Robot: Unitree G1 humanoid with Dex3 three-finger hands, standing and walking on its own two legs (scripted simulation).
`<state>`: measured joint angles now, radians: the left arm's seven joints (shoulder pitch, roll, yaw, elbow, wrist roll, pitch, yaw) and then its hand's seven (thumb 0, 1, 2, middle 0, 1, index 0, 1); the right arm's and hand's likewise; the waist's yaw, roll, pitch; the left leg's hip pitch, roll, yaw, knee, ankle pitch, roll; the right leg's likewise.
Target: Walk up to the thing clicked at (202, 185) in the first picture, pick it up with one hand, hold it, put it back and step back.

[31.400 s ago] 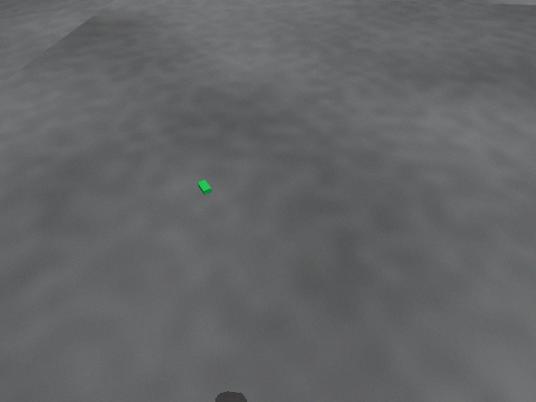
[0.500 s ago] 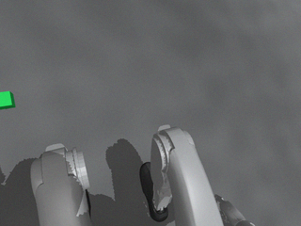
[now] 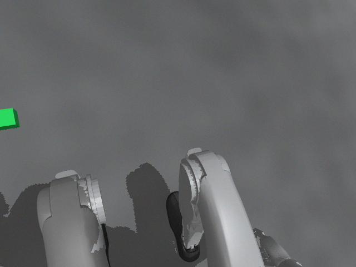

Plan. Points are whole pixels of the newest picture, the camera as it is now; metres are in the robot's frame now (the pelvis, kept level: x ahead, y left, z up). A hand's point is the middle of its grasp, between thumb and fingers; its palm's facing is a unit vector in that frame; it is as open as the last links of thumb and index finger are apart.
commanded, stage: rise first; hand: left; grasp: from above
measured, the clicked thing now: out of the picture +0.46 +0.36 -0.30
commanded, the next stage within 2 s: approach in 1.94 s
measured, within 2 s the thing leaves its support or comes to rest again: neither
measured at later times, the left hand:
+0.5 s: hand out of the picture +0.42 +0.39 -0.17, palm faces -0.44 -0.11 -0.89, open 12.7 cm
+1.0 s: hand out of the picture +0.41 +0.39 -0.18, palm faces -0.46 -0.12 -0.88, open 12.5 cm
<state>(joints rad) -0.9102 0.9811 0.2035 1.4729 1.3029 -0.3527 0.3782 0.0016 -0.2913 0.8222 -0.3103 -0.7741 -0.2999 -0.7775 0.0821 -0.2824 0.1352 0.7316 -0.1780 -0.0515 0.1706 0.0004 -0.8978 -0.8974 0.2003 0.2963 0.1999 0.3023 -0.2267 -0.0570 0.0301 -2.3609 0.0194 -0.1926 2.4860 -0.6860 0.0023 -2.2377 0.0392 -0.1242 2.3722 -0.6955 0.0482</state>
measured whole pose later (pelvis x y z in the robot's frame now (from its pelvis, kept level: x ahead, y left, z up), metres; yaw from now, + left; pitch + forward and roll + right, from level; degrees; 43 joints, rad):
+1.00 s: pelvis +0.00 +0.00 +0.00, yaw +0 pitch +30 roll -11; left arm -0.91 0.99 0.20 1.48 1.31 -0.37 0.37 0.00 -0.25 0.79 -0.34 -0.73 -0.33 -0.74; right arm 0.08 -0.29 0.14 0.72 -0.18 -0.05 0.18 0.00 -0.90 -0.90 0.20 0.30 0.20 0.30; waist -0.23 -0.06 0.04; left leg -2.36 0.02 -0.20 2.49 -0.68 0.00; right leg -2.23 0.04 -0.13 2.37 -0.69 0.05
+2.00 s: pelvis +0.00 +0.00 +0.00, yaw +0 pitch +30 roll -11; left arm -0.92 0.99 0.20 1.49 1.32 -0.37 0.39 0.00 -0.31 0.83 -0.30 -0.77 -0.28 -0.77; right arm 0.09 -0.29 0.15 0.72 -0.18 -0.05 0.18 0.00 -0.89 -0.89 0.20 0.30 0.20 0.30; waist -0.24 -0.06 0.03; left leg -2.36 0.01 -0.20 2.49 -0.68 0.00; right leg -2.24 0.04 -0.13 2.37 -0.69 0.05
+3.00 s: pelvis +0.00 +0.00 +0.00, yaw -1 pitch +29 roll -13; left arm -1.00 1.02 0.12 1.56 1.33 -0.42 0.43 0.00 -0.38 0.87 -0.24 -0.82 -0.23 -0.83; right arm 0.07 -0.31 0.21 0.70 -0.21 -0.05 0.15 0.00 -0.90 -0.90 0.20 0.30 0.20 0.30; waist -0.27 -0.12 0.09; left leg -2.35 0.01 -0.22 2.51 -0.69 0.00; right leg -2.21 0.04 -0.15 2.37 -0.69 0.05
